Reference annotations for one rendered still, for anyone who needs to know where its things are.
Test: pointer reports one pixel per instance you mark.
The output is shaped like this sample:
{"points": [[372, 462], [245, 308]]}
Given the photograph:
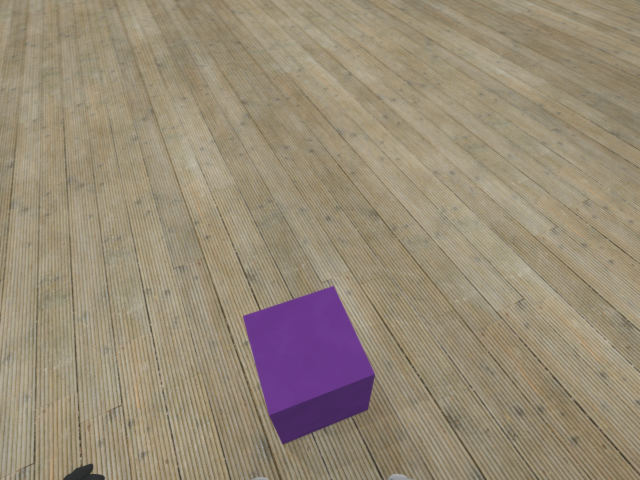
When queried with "carton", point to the carton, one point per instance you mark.
{"points": [[311, 365]]}

